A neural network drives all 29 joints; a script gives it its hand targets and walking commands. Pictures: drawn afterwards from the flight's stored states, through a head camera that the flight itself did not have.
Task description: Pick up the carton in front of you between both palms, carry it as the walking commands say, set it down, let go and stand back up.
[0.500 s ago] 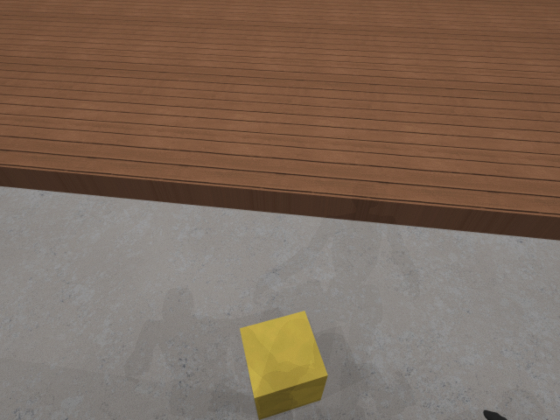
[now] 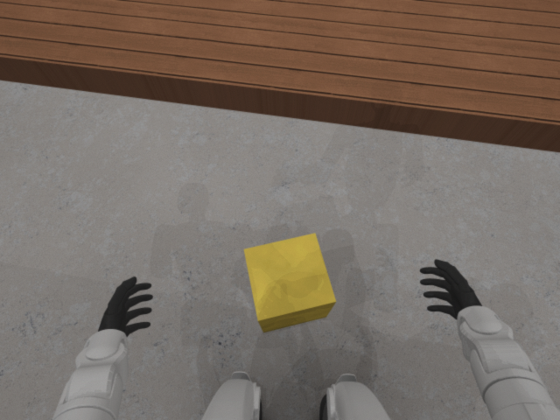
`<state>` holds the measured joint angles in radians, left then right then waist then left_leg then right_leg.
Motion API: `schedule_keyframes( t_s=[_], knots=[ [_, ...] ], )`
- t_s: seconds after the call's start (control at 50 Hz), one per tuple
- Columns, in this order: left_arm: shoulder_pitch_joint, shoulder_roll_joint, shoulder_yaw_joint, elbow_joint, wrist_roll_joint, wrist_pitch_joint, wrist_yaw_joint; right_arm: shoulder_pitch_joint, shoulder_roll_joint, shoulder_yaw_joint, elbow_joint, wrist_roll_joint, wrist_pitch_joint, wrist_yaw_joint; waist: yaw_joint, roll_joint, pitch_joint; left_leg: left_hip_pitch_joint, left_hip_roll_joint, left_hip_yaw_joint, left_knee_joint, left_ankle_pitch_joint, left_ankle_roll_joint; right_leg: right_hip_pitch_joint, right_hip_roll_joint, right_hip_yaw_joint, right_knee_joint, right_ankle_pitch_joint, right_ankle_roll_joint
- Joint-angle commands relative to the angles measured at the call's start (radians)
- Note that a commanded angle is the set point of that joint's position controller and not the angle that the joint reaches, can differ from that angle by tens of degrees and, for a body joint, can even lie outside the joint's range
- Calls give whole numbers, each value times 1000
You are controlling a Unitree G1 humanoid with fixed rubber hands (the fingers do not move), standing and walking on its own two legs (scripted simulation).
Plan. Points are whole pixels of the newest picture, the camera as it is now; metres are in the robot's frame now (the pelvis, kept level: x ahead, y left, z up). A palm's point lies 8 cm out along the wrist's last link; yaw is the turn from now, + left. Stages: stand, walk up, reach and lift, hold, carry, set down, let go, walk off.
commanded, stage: reach and lift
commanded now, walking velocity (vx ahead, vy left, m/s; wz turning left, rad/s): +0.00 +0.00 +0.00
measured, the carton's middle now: (288, 285) +0.44 +0.02 -0.59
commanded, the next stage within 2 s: none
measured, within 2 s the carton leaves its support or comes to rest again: neither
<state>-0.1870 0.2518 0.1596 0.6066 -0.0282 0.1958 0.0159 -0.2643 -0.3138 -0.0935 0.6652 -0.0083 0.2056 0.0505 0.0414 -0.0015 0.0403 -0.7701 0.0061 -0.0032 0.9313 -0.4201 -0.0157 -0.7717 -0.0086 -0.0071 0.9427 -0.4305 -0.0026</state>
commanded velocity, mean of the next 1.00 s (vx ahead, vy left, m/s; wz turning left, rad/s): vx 0.00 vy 0.00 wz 0.00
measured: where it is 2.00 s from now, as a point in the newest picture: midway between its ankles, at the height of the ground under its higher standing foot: outside the picture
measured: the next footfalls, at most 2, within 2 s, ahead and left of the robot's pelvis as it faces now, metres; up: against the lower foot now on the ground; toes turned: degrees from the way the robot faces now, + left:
none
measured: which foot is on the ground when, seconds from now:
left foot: down 0.00-1.00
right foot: down 0.00-1.00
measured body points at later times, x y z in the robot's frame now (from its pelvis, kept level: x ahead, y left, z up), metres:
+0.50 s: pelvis -0.08 -0.01 -0.07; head +0.21 -0.02 +0.28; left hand +0.40 +0.22 -0.15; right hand +0.48 -0.18 -0.15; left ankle +0.01 +0.13 -0.68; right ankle +0.01 -0.12 -0.68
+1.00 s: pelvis -0.06 -0.01 -0.17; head +0.29 -0.02 +0.11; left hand +0.42 +0.21 -0.34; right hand +0.49 -0.16 -0.34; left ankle +0.02 +0.13 -0.68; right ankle +0.01 -0.12 -0.68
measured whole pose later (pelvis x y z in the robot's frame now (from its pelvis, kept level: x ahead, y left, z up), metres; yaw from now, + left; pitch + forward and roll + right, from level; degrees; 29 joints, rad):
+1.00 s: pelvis -0.06 -0.01 -0.17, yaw +2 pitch +54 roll +4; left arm -1.04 0.08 0.45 0.81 0.01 0.06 0.12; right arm -1.28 -0.35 -0.20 1.06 -0.08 0.10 0.00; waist 0.09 -0.01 -0.08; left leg -1.99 -0.01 0.00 1.51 -0.46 -0.05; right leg -2.01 0.01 0.03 1.55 -0.48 -0.01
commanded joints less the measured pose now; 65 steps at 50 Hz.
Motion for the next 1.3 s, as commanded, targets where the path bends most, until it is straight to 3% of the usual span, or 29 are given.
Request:
schedule_keyframes(
  t_s=[0.0,0.14,0.28,0.4,0.48,0.54,0.62,0.7,0.78,0.9,1.0,1.1,1.18,1.28],
  knots=[
    [-121,105,35,-56,-24,-16,28,-175,-137,-30,-36,17,-12,-1,12,-16,-525,40,-47,0,-11,581,-34,218,44,51,9,603,14],
    [-451,77,74,-52,-45,6,76,-570,-179,-49,42,25,5,17,39,-50,-652,-122,-49,25,8,372,-40,80,42,38,30,386,6],
    [-823,30,130,11,-43,58,115,-988,-231,-58,205,19,40,42,71,-64,-740,-212,-45,58,6,113,-42,-79,41,18,14,94,-1],
    [-1037,-7,204,60,-11,66,138,-1258,-261,-82,337,-16,40,62,96,-87,-844,-282,-56,81,45,74,-49,-158,60,11,44,40,-4],
    [-1122,-39,268,58,31,53,137,-1386,-255,-105,377,-59,27,68,114,-112,-922,-331,-66,94,71,122,-55,-159,69,18,71,94,-3],
    [-1117,-61,312,28,68,33,131,-1404,-243,-127,369,-100,13,63,114,-134,-1027,-329,-76,106,87,223,-58,-102,76,20,89,222,2],
    [-1060,-89,341,1,97,-13,112,-1374,-188,-152,334,-136,-18,51,121,-168,-1088,-424,-85,112,114,384,-56,-28,77,40,146,474,2],
    [-996,-118,358,23,118,-71,89,-1306,-115,-175,317,-154,-56,34,118,-186,-1071,-615,-88,104,173,467,-56,-36,65,74,237,689,1],
    [-943,-127,369,77,121,-119,76,-1219,-68,-187,328,-159,-85,9,96,-174,-1039,-798,-88,89,276,471,-67,-166,57,97,346,758,4],
    [-962,-99,326,113,69,-157,87,-1220,-94,-146,311,-111,-119,-39,73,-132,-1057,-905,-83,76,476,439,-86,-432,63,80,524,611,2],
    [-1043,-24,229,99,-35,-155,131,-1328,-184,-32,272,10,-127,-70,81,-146,-1204,-869,-78,78,646,445,-82,-489,63,53,700,538,8],
    [-1168,33,141,94,-143,-127,172,-1461,-266,67,272,127,-111,-79,93,-170,-1270,-845,-68,94,773,329,-68,-537,52,34,823,359,8],
    [-1277,48,112,144,-181,-97,189,-1561,-302,113,344,171,-88,-74,97,-178,-1173,-871,-55,99,835,177,-60,-637,31,31,871,168,6],
    [-1381,55,127,268,-164,-90,182,-1631,-313,138,485,185,-85,-57,99,-150,-965,-922,-39,90,909,64,-51,-808,8,43,923,12,-3]
  ],
)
